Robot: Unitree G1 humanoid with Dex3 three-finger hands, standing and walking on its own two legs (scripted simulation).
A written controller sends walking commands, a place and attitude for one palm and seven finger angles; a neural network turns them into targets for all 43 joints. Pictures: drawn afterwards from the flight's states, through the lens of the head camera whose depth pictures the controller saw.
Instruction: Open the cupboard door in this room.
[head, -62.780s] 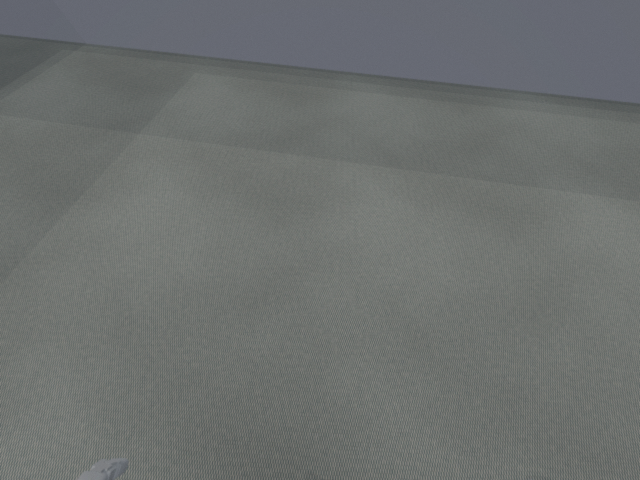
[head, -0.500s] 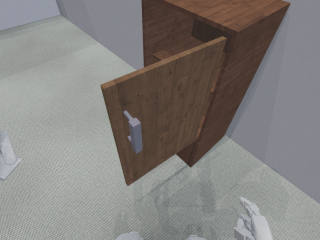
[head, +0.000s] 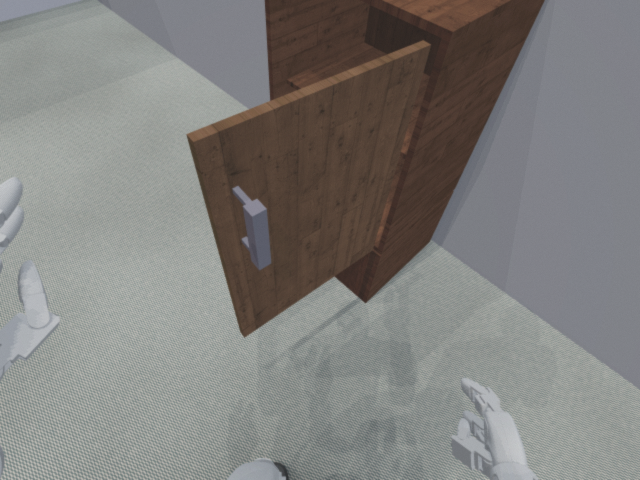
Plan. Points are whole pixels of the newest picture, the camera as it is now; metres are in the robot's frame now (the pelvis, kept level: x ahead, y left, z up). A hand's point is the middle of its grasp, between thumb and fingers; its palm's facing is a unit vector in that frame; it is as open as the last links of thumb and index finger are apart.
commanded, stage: step back with the hand held close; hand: left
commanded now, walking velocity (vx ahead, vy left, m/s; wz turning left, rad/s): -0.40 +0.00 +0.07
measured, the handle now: (250, 228) +0.46 +0.16 -0.01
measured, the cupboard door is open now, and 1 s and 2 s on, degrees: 84 84 84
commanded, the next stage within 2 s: stop stepping back and stand still in 0.06 s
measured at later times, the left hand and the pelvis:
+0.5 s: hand out of the picture +0.08 +0.26 +0.16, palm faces +0.50 -0.77 -0.39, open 7.4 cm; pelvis -0.11 -0.02 +0.01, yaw +2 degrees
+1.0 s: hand out of the picture +0.07 +0.27 +0.16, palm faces +0.44 -0.78 -0.44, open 7.4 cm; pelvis -0.13 +0.00 +0.00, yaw +1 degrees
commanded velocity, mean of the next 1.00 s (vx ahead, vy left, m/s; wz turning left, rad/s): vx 0.08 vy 0.01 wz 0.01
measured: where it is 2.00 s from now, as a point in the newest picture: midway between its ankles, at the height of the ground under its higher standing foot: outside the picture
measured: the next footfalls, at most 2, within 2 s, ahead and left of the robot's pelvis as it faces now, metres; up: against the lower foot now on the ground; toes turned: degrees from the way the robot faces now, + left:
left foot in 0.54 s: -0.09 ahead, +0.11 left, +0.00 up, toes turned +3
